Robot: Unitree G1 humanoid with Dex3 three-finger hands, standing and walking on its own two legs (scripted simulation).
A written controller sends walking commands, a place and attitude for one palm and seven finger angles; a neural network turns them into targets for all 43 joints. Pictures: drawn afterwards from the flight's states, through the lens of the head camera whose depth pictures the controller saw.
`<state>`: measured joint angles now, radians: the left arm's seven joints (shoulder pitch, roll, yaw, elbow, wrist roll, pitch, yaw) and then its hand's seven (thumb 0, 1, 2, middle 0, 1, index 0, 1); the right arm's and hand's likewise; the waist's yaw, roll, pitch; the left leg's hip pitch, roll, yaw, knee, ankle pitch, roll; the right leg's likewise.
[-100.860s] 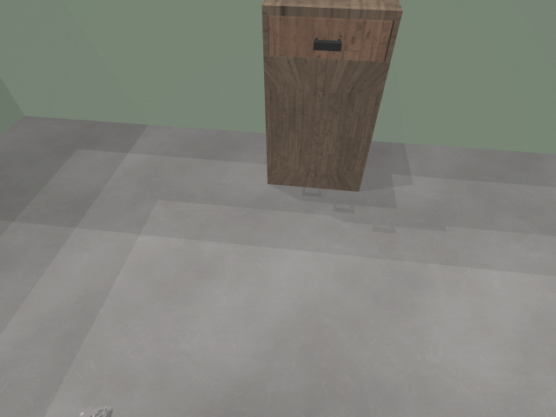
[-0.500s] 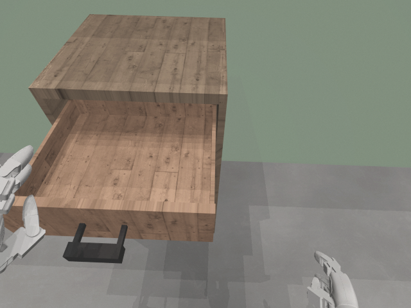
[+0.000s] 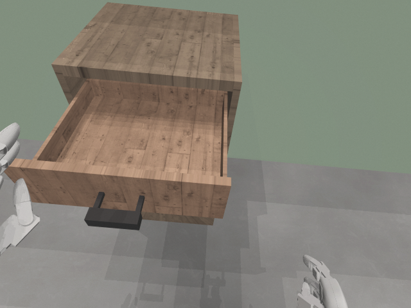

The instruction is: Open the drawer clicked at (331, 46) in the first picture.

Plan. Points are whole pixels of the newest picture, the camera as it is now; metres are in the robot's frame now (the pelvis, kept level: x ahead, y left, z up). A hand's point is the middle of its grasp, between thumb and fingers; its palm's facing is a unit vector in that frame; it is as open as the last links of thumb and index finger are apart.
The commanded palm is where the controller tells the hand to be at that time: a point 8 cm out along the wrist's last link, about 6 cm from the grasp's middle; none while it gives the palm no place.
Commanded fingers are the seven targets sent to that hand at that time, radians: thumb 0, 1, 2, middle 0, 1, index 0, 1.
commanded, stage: step back with the hand held close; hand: left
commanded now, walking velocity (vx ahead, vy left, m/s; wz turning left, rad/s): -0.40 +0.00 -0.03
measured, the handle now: (117, 208) +0.30 +0.20 +0.01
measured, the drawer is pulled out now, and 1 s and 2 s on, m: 0.30 0.30 0.30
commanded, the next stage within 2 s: stop stepping back and stand still in 0.60 s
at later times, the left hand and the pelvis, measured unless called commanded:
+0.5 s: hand (39, 271) +0.14 +0.20 +0.18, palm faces +0.28 -0.82 -0.50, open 7.4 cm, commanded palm +0.07 +0.25 +0.20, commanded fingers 0.00 0.90 0.90 -0.20 -0.30 -0.20 -0.30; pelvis -0.07 -0.03 +0.01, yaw -1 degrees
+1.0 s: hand out of the picture -0.02 +0.18 +0.17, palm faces +0.36 -0.83 -0.43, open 7.4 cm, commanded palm -0.07 +0.22 +0.20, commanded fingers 0.00 0.90 0.90 -0.20 -0.30 -0.20 -0.30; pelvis -0.21 -0.06 +0.02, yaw -1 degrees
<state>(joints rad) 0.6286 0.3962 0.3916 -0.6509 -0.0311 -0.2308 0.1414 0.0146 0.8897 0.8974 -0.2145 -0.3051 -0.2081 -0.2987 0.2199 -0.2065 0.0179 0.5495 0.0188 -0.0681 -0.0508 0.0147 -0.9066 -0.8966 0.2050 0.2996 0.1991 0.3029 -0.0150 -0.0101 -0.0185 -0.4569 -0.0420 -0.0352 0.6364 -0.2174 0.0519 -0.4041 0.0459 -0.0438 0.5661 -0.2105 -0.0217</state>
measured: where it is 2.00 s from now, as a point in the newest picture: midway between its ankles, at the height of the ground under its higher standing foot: outside the picture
